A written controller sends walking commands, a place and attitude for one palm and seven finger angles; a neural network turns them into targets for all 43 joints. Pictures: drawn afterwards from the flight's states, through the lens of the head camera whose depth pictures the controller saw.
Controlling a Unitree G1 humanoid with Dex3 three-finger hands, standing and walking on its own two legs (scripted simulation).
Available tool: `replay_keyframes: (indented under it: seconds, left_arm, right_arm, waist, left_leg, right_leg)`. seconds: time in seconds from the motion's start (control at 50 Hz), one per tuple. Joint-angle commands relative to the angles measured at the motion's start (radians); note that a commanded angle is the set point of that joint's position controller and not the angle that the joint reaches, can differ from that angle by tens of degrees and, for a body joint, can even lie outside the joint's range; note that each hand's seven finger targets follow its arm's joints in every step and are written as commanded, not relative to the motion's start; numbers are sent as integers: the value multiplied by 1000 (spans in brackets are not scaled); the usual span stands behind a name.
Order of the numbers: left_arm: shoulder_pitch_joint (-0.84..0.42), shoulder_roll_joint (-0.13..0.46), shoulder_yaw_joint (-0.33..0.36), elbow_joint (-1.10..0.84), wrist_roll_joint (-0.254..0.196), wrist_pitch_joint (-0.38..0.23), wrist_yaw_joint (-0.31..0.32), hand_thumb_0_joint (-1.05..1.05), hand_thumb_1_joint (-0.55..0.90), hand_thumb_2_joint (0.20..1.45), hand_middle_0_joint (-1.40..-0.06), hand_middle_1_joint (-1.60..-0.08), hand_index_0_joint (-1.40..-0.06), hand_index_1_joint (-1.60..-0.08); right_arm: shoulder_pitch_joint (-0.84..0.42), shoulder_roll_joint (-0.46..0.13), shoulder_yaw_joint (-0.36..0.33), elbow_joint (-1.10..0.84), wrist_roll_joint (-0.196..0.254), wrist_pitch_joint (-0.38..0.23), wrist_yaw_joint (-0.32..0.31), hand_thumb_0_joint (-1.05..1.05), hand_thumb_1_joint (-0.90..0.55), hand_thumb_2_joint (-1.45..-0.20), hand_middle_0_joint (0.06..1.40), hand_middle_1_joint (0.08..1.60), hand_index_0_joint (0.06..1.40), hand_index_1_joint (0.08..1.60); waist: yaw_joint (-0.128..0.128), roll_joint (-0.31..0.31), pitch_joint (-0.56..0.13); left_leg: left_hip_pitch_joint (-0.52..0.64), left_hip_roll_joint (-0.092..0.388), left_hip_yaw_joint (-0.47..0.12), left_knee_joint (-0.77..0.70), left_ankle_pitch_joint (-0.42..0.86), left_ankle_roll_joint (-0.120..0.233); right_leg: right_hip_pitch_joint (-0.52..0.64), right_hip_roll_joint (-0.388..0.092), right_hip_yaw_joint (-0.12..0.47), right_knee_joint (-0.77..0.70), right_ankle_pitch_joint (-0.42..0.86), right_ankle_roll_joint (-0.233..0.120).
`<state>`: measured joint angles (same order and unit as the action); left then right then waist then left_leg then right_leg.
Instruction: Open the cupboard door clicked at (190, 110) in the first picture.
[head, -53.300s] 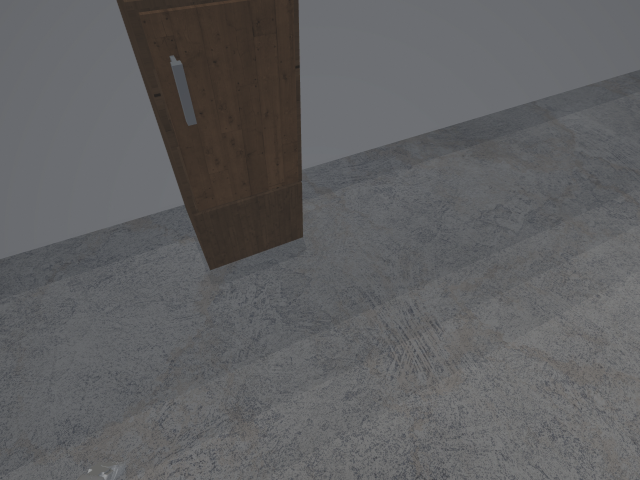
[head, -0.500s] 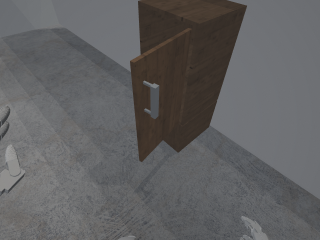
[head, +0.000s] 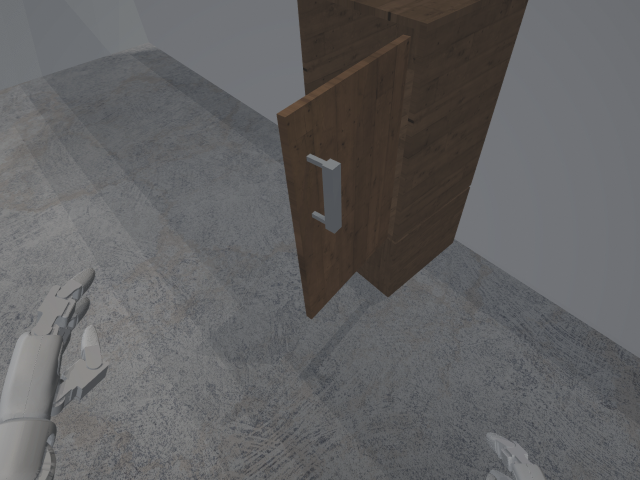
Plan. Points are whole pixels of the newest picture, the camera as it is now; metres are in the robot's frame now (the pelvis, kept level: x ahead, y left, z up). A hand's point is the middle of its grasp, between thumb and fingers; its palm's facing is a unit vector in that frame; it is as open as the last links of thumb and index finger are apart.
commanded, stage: let the arm hang, fingers relaxed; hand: left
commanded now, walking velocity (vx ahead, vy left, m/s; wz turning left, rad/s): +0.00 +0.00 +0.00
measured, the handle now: (323, 194) +0.59 +0.03 +0.00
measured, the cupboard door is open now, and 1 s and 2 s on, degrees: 99 99 99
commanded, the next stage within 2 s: look to check the result in 1.02 s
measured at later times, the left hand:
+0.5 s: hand out of the picture -0.03 +0.21 -0.16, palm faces +0.03 -0.97 -0.23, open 7.2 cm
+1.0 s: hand out of the picture -0.06 +0.18 -0.16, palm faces +0.03 -0.99 -0.14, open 7.4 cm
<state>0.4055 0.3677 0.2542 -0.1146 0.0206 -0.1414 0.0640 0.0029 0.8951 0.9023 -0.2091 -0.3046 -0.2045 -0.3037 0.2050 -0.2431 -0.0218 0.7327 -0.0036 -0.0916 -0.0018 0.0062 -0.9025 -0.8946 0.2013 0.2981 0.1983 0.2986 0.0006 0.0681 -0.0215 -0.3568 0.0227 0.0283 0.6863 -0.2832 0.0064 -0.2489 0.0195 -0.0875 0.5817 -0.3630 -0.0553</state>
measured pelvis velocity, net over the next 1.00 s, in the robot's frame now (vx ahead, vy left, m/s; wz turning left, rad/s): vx -0.03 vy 0.03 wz -0.02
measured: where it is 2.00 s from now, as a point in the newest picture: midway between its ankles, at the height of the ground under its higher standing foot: outside the picture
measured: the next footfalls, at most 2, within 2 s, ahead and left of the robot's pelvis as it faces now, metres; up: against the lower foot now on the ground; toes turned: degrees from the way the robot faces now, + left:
none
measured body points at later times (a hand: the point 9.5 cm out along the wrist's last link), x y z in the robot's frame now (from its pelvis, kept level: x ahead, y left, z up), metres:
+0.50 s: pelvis -0.01 +0.02 +0.01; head +0.01 +0.02 +0.46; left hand -0.03 +0.26 -0.14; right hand -0.02 -0.20 -0.15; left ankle -0.01 +0.12 -0.73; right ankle -0.04 -0.08 -0.73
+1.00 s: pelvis -0.03 +0.03 +0.01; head -0.03 +0.03 +0.46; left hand -0.06 +0.23 -0.15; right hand -0.08 -0.17 -0.15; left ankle -0.01 +0.12 -0.73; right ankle -0.04 -0.08 -0.73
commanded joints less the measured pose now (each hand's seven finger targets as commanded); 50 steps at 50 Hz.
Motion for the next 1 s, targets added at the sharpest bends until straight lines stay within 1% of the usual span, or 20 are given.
replay_keyframes:
  seconds: [0.0, 0.04, 0.06, 0.08, 0.1, 0.16, 0.18, 0.2, 0.22, 0.24, 0.26, 0.28, 0.34, 0.38, 0.48, 0.64, 0.72, 0.82, 0.9, 0.98]
  left_arm:
    - [-26, -53, -169, 435, 12, 130, -53, 0, 900, 900, -200, -300, -200, -300]
    - [-56, -37, -172, 553, 10, 134, -46, 0, 900, 900, -200, -300, -200, -300]
    - [-81, -30, -174, 623, 7, 137, -41, 0, 900, 900, -200, -300, -200, -300]
    - [-109, -33, -188, 682, -1, 141, -42, 0, 900, 900, -200, -300, -200, -300]
    - [-136, -30, -192, 754, -4, 142, -39, 0, 900, 900, -200, -300, -200, -300]
    - [-110, -35, -201, 932, -11, 131, -34, 0, 900, 900, -200, -300, -200, -300]
    - [-110, -35, -204, 971, -11, 129, -32, 0, 900, 900, -200, -300, -200, -300]
    - [-97, -82, -190, 990, -8, 130, -29, 0, 900, 900, -200, -300, -200, -300]
    - [-101, -74, -196, 1018, -11, 132, -30, 0, 900, 900, -200, -300, -200, -300]
    - [-105, -75, -201, 1042, -13, 133, -31, 0, 900, 900, -200, -300, -200, -300]
    - [-105, -79, -206, 1067, -14, 134, -33, 0, 900, 900, -200, -300, -200, -300]
    - [-107, -80, -209, 1089, -13, 134, -34, 0, 900, 900, -200, -300, -200, -300]
    - [-98, -95, -222, 1149, -15, 134, -36, 0, 900, 900, -200, -300, -200, -300]
    - [-88, -101, -226, 1180, -15, 133, -35, 0, 900, 900, -200, -300, -200, -300]
    - [-60, -115, -235, 1229, -17, 131, -31, 0, 900, 900, -200, -300, -200, -300]
    - [-32, -141, -240, 1259, -17, 134, -25, 0, 900, 900, -200, -300, -200, -300]
    - [-20, -154, -237, 1262, -14, 136, -24, 0, 900, 900, -200, -300, -200, -300]
    - [-7, -169, -235, 1262, -13, 132, -23, 0, 900, 900, -200, -300, -200, -300]
    - [-3, -175, -233, 1260, -11, 132, -22, 0, 900, 900, -200, -300, -200, -300]
    - [3, -181, -232, 1261, -11, 129, -20, 0, 900, 900, -200, -300, -200, -300]
  right_arm:
    - [18, -108, -28, -51, -23, 49, 4, 0, -900, -900, 200, 300, 200, 300]
    - [8, -117, -25, -30, -30, 66, -8, 0, -900, -900, 200, 300, 200, 300]
    - [13, -112, -21, -3, -31, 74, -13, 0, -900, -900, 200, 300, 200, 300]
    - [12, -108, -13, 27, -25, 78, -14, 0, -900, -900, 200, 300, 200, 300]
    - [-6, -94, -4, 62, -29, 84, -18, 0, -900, -900, 200, 300, 200, 300]
    - [12, -57, 7, 142, -21, 86, -33, 0, -900, -900, 200, 300, 200, 300]
    - [21, -56, 6, 162, -17, 88, -38, 0, -900, -900, 200, 300, 200, 300]
    - [34, -39, -1, 182, -24, 88, -42, 0, -900, -900, 200, 300, 200, 300]
    - [38, -28, 1, 200, -23, 90, -43, 0, -900, -900, 200, 300, 200, 300]
    - [45, -24, 3, 217, -22, 91, -43, 0, -900, -900, 200, 300, 200, 300]
    - [49, -22, 5, 233, -21, 92, -44, 0, -900, -900, 200, 300, 200, 300]
    - [58, -25, 5, 244, -17, 93, -45, 0, -900, -900, 200, 300, 200, 300]
    - [83, -24, 6, 291, -15, 93, -46, 0, -900, -900, 200, 300, 200, 300]
    - [93, -20, 7, 311, -13, 93, -45, 0, -900, -900, 200, 300, 200, 300]
    - [127, -4, 13, 358, -13, 92, -44, 0, -900, -900, 200, 300, 200, 300]
    - [171, 31, 17, 397, -17, 94, -42, 0, -900, -900, 200, 300, 200, 300]
    - [189, 46, 14, 400, -19, 95, -41, 0, -900, -900, 200, 300, 200, 300]
    - [203, 56, 11, 398, -19, 93, -42, 0, -900, -900, 200, 300, 200, 300]
    - [210, 62, 9, 396, -19, 92, -42, 0, -900, -900, 200, 300, 200, 300]
    - [219, 61, 9, 394, -18, 91, -43, 0, -900, -900, 200, 300, 200, 300]
  waist:
    - [-5, -320, -77]
    - [0, -258, -92]
    - [-4, -200, -96]
    - [-8, -70, -61]
    - [-2, -37, -32]
    - [-4, 0, -69]
    - [-8, -8, -70]
    - [-5, 74, -84]
    - [-6, 118, -69]
    - [-6, 127, -58]
    - [-4, 108, -34]
    - [-4, 47, -19]
    - [-5, -20, 30]
    - [-2, -37, 62]
    - [0, -88, 86]
    - [-3, -69, 146]
    - [-4, -52, 158]
    - [-4, -64, 150]
    - [-7, -42, 149]
    - [-6, -51, 137]
  left_leg:
    - [77, 66, -91, -83, 377, 55]
    - [140, 80, -98, -86, 552, 62]
    - [162, 76, -88, -99, 595, 53]
    - [167, 85, -111, -182, 521, 45]
    - [144, 90, -113, -195, 509, 48]
    - [211, 67, -65, -189, 508, 27]
    - [228, 68, -66, -195, 504, 24]
    - [236, 73, -62, -206, 468, 26]
    - [234, 73, -67, -221, 450, 28]
    - [229, 77, -73, -237, 436, 31]
    - [216, 82, -79, -255, 399, 33]
    - [217, 88, -87, -265, 380, 36]
    - [200, 88, -91, -301, 303, 38]
    - [193, 86, -89, -323, 252, 39]
    - [192, 81, -87, -351, 195, 41]
    - [143, 71, -86, -382, 77, 38]
    - [111, 71, -91, -399, 13, 38]
    - [108, 68, -89, -390, 13, 39]
    - [101, 69, -92, -391, -2, 38]
    - [107, 71, -95, -382, 20, 38]
  right_leg:
    - [33, -160, 90, 12, 618, -1]
    - [67, -151, 95, -9, 648, 18]
    - [92, -148, 97, -14, 650, 18]
    - [63, -134, 99, -42, 484, 24]
    - [85, -119, 92, -66, 418, 31]
    - [146, -139, 122, -118, 549, 12]
    - [152, -136, 117, -132, 556, 11]
    - [159, -140, 114, -151, 514, 5]
    - [158, -134, 106, -163, 468, 2]
    - [158, -127, 103, -176, 424, 1]
    - [151, -122, 100, -192, 383, 1]
    - [145, -118, 91, -207, 358, 3]
    - [135, -121, 95, -237, 312, 4]
    - [117, -122, 97, -256, 264, 4]
    - [101, -123, 105, -274, 205, 4]
    - [59, -118, 114, -271, 127, 6]
    - [44, -113, 114, -261, 99, 7]
    - [33, -113, 115, -257, 98, 8]
    - [26, -112, 115, -255, 94, 7]
    - [31, -108, 112, -249, 113, 8]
